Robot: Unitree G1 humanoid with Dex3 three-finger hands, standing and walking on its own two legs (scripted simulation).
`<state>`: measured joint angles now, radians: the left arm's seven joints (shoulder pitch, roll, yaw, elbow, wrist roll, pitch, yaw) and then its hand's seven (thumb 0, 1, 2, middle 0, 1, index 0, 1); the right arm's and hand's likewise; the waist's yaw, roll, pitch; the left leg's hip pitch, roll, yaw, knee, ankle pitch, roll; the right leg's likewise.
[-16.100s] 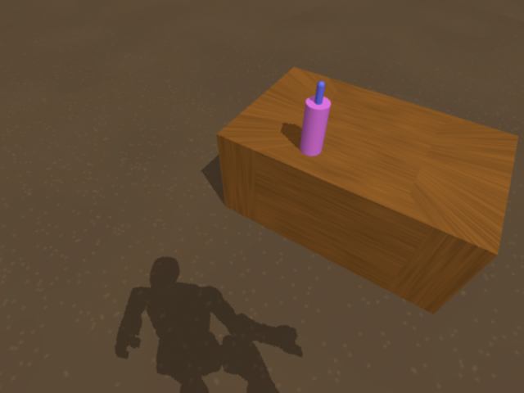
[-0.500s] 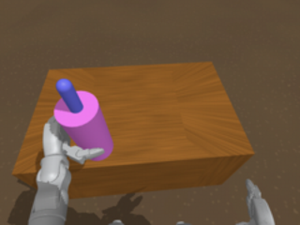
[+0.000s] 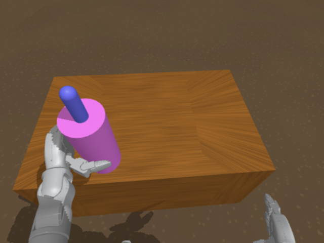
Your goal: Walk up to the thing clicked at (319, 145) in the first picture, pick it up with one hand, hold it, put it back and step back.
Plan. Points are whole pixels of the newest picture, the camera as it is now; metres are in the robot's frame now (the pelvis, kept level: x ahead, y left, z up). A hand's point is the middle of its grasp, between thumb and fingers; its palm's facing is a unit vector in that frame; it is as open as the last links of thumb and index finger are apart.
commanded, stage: hold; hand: left
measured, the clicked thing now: (90, 133) +0.32 +0.15 +0.13
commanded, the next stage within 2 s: crouch in 1.18 s
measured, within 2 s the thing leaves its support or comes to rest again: neither
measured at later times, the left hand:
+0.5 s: hand (91, 148) +0.33 +0.16 +0.06, palm faces +0.12 -0.99 +0.02, open 11.5 cm
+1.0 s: hand (91, 150) +0.32 +0.16 +0.06, palm faces +0.14 -0.99 +0.01, open 11.5 cm
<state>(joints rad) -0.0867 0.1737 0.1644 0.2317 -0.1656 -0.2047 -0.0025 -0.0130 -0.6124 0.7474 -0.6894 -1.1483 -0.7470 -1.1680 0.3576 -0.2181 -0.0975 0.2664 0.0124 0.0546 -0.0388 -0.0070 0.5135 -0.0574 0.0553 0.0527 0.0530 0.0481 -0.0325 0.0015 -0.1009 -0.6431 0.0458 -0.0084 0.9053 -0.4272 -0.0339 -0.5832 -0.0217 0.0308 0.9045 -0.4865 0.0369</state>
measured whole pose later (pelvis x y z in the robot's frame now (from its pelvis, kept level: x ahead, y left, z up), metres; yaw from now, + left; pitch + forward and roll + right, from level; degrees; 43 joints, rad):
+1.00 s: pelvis -0.01 +0.00 +0.00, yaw +0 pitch +9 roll +0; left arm -0.06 0.15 0.17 0.24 -0.17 -0.19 -0.01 -0.01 -0.61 0.75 -0.69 -1.15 -0.75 -1.16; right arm 0.36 -0.23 -0.11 0.27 0.01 0.05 -0.04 -0.01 0.52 -0.05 0.06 0.05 0.05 0.05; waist -0.04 0.01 -0.08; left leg -0.65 0.05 -0.01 0.90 -0.41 -0.04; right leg -0.59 -0.02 0.03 0.90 -0.48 0.03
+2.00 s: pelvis -0.02 +0.00 -0.04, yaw -1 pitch +20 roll -2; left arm -0.54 0.31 0.34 0.92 -0.10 -0.49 -0.03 -0.01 -0.61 0.75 -0.71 -1.10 -0.77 -1.12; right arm 0.39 -0.24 -0.07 0.05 -0.05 0.02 0.05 -0.01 0.53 -0.05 0.06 0.05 0.05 0.05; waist -0.16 -0.02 -0.11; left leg -1.01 0.06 -0.04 1.14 -0.48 -0.03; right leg -0.93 0.00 0.02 1.12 -0.53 0.04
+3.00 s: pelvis -0.03 +0.01 -0.10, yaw -2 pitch +28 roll -5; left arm -0.68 0.48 0.48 1.15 -0.03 -0.62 -0.02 -0.01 -0.61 0.74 -0.72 -1.10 -0.77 -1.11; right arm 0.41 -0.29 -0.07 -0.22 -0.07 0.01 0.09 -0.01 0.51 -0.06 0.06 0.05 0.06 0.05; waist -0.30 -0.03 -0.15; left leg -1.34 0.07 -0.09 1.39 -0.55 -0.04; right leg -1.24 0.02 -0.01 1.34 -0.59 0.04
